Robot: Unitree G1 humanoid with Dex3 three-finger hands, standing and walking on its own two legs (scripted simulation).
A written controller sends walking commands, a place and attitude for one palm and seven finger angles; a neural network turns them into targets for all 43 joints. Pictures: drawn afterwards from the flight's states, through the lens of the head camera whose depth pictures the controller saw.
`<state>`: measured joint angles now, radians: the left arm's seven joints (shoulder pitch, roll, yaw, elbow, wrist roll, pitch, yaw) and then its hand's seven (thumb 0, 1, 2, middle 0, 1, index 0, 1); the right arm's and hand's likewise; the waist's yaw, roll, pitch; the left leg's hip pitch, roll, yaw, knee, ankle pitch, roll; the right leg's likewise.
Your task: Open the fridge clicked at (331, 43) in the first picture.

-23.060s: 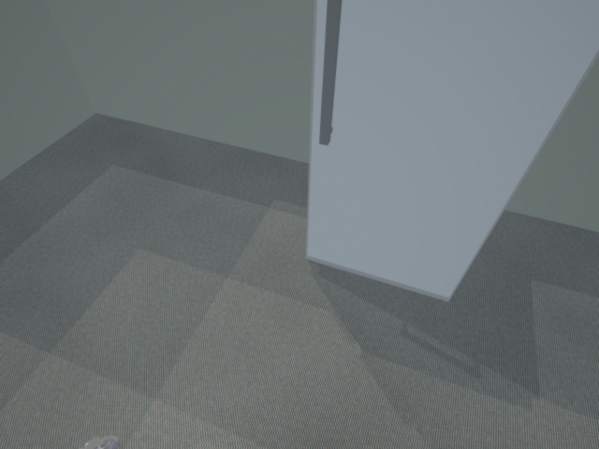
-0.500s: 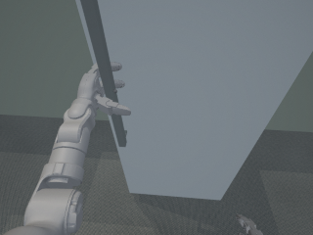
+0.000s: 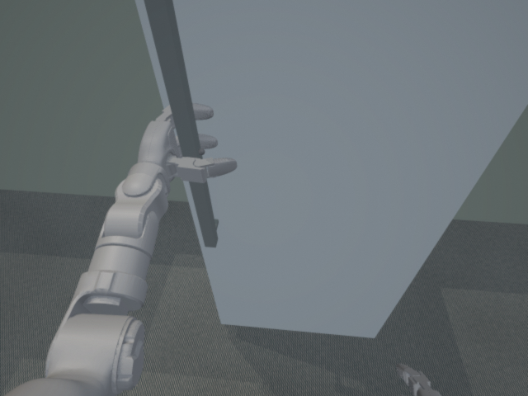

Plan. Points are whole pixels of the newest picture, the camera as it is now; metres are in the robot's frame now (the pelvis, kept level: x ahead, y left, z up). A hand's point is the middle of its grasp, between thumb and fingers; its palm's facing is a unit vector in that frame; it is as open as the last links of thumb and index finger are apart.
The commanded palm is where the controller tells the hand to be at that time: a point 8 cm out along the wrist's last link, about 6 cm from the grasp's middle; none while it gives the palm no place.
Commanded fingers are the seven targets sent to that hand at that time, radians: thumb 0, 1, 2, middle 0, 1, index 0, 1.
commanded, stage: grip the handle and tug to test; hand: left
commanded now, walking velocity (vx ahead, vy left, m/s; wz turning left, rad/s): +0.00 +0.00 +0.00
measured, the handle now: (196, 147) +0.47 +0.14 +0.15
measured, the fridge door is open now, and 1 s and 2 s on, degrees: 0 0 2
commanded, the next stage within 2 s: pull the door a little, standing still in 1.08 s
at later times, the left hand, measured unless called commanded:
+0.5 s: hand (201, 150) +0.42 +0.12 +0.18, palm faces -0.03 -1.00 -0.01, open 5.4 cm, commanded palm +0.39 +0.16 +0.18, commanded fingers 0.00 0.90 0.90 -0.45 -1.40 -0.45 -1.40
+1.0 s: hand (201, 151) +0.42 +0.12 +0.18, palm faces -0.05 -1.00 +0.00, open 5.6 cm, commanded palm +0.37 +0.17 +0.18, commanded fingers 0.00 0.90 0.90 -0.45 -1.40 -0.45 -1.40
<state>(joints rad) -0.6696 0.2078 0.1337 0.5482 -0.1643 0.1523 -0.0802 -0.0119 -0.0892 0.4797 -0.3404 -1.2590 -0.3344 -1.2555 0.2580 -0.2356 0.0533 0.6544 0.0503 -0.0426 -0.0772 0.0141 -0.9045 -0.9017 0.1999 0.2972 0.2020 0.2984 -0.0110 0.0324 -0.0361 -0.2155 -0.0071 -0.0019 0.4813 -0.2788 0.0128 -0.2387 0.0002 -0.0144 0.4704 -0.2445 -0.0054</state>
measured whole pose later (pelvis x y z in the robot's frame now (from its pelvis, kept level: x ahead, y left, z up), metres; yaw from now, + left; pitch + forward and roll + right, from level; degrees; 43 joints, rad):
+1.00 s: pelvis +0.02 +0.00 +0.00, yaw -2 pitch +1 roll +0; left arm -0.53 0.21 0.17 0.37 -0.17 0.20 -0.08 0.01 0.75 0.79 -0.39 -1.40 -0.36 -1.40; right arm 0.25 -0.24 0.05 0.62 0.05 -0.03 -0.05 0.01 -0.90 -0.90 0.20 0.30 0.20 0.30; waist -0.02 0.05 -0.06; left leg -0.18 0.00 0.02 0.46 -0.30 0.01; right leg -0.22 0.01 0.01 0.46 -0.26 -0.01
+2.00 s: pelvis +0.13 +0.00 +0.00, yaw -8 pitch +7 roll +1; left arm 0.29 0.27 0.13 -0.56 -0.10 -0.03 0.04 -0.08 0.56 0.76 -0.41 -1.38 -0.31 -1.40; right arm 0.18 -0.28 0.01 0.53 -0.01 0.05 -0.07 0.01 -0.91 -0.90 0.20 0.30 0.20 0.30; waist 0.02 0.02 -0.04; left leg -0.19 -0.04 0.01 0.61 -0.34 0.02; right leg -0.26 -0.05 -0.09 0.61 -0.33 -0.01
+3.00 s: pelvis +0.08 +0.00 -0.01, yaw +2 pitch +0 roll +2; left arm -0.07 0.28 0.04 -0.24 -0.06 -0.05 0.13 -0.05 0.63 0.78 -0.46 -1.40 -0.23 -1.36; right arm 0.18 -0.19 0.05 0.53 0.00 0.03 -0.07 0.01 -0.90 -0.90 0.20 0.30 0.20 0.30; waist -0.08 -0.01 0.07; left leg -0.26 -0.05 0.05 0.50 -0.25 0.02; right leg -0.42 0.01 -0.13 0.46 -0.07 -0.03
